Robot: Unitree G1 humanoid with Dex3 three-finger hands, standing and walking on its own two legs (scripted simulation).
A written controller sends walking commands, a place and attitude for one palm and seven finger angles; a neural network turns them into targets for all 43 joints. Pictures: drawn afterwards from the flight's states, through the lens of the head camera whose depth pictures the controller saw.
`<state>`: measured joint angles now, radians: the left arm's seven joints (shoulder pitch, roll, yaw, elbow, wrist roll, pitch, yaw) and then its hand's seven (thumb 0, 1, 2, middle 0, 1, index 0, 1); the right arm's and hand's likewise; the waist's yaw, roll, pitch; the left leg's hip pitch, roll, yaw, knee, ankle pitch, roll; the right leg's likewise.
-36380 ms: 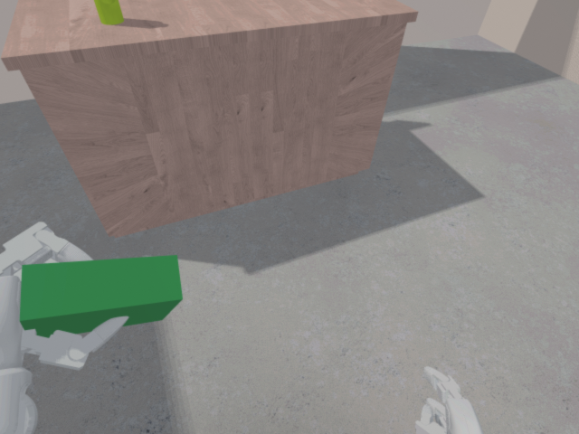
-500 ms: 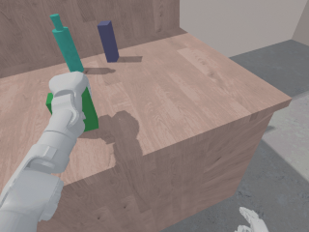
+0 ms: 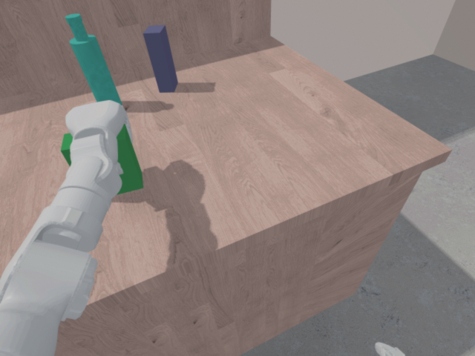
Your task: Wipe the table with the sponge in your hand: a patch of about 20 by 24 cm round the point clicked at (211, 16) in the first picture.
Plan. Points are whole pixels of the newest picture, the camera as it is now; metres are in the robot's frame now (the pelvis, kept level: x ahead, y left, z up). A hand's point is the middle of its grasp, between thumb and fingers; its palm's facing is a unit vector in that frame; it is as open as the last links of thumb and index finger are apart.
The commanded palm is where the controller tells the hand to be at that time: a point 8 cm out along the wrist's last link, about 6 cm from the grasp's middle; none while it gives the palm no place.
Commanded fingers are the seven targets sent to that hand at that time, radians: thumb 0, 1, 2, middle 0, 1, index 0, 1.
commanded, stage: wipe back along the third lane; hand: left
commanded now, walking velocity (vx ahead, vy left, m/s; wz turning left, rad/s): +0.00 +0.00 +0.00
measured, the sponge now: (111, 172) +0.42 +0.26 +0.11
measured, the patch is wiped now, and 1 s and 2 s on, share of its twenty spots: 0.95 0.95 0.95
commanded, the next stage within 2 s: slide back across to the middle lane in 1.56 s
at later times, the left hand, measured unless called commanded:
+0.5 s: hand (108, 156) +0.40 +0.24 +0.16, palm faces +0.11 -0.02 -0.99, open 8.9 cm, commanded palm +0.36 +0.22 +0.18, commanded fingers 0.00 0.10 1.30 -1.20 -1.60 -1.20 -1.60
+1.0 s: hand (120, 178) +0.35 +0.20 +0.17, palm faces +0.22 -0.11 -0.97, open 8.9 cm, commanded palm +0.30 +0.19 +0.18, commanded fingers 0.00 0.10 1.30 -1.20 -1.60 -1.20 -1.60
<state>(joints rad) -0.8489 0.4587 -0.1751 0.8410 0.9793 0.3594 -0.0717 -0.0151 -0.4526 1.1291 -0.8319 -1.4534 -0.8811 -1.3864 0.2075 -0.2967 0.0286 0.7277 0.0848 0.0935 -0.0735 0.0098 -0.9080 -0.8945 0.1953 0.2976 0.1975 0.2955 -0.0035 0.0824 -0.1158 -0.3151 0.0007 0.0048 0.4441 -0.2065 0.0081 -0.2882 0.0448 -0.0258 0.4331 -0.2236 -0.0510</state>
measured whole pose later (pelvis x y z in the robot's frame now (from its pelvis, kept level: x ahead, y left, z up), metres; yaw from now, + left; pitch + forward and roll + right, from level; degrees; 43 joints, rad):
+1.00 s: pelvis +0.01 +0.00 +0.00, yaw +1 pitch -1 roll +0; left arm -0.43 0.34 -0.34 0.07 0.96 0.71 -0.04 0.04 -0.39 1.12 -0.74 -1.55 -0.80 -1.48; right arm -0.02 -0.25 0.09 0.62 0.10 0.19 0.00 0.01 -0.91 -0.89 0.19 0.30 0.20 0.30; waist 0.10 0.09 -0.10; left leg -0.23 -0.02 0.00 0.50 -0.26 0.01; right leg -0.21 0.03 -0.03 0.51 -0.30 -0.05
